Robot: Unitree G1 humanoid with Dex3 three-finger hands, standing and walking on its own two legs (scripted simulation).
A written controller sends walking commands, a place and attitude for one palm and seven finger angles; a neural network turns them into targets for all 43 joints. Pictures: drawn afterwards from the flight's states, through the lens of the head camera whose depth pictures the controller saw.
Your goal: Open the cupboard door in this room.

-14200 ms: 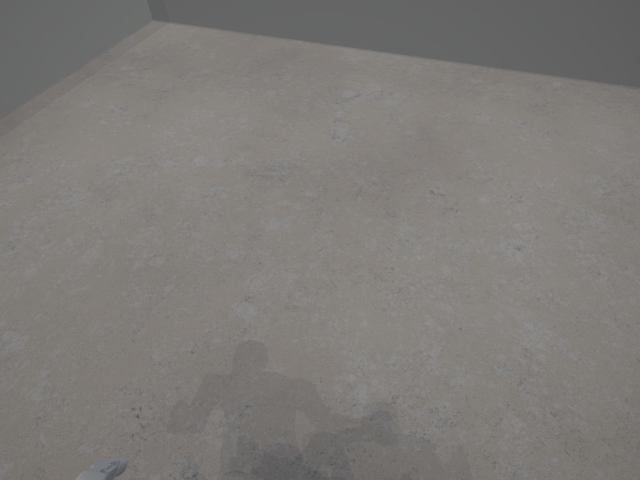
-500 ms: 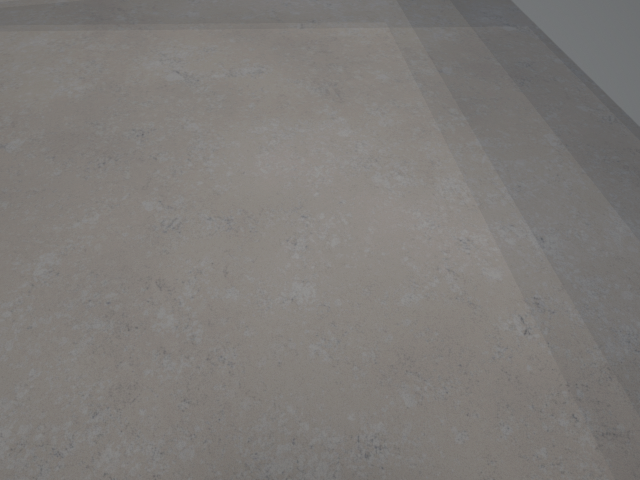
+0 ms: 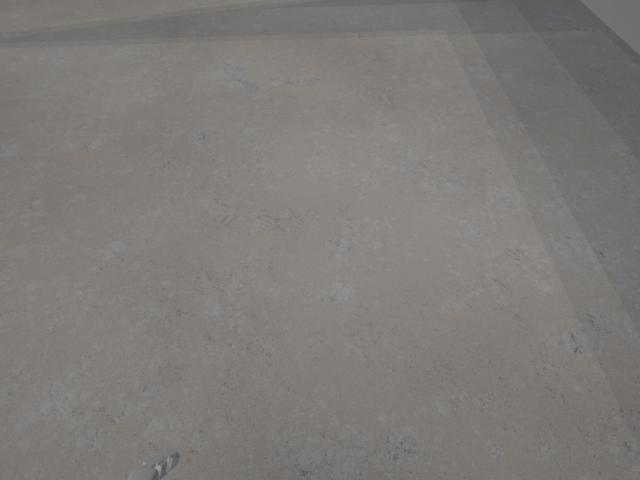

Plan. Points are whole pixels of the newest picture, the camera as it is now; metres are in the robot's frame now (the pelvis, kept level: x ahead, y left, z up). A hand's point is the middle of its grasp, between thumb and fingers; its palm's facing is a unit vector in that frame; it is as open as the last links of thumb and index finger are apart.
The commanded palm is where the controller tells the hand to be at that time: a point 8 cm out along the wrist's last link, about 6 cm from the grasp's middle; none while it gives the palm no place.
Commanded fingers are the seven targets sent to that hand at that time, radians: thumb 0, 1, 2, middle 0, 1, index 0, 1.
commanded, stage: turn or walk to find it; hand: left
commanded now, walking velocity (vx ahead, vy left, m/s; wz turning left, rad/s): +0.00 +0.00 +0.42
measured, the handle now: out of the picture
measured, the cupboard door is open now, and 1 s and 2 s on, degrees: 0 0 0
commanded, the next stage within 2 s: none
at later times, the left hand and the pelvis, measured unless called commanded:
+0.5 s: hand out of the picture -0.07 +0.23 -0.18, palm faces +0.30 -0.92 -0.25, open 7.3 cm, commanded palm none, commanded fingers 0.00 0.90 0.90 -0.20 -0.30 -0.20 -0.30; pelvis -0.03 +0.02 -0.01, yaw +14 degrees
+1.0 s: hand out of the picture -0.03 +0.21 -0.14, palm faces +0.43 -0.86 -0.28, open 7.3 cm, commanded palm none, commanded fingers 0.00 0.90 0.90 -0.20 -0.30 -0.20 -0.30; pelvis -0.04 -0.01 +0.00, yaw +26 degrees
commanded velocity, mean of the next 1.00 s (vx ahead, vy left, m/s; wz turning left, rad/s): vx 0.00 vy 0.00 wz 0.42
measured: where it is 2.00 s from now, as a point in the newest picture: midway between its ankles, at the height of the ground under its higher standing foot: outside the picture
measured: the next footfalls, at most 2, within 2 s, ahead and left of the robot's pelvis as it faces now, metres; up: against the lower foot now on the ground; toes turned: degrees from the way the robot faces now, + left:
left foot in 0.48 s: -0.05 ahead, +0.13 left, +0.00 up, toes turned +18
right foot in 0.92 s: +0.04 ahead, -0.09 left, +0.00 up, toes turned +20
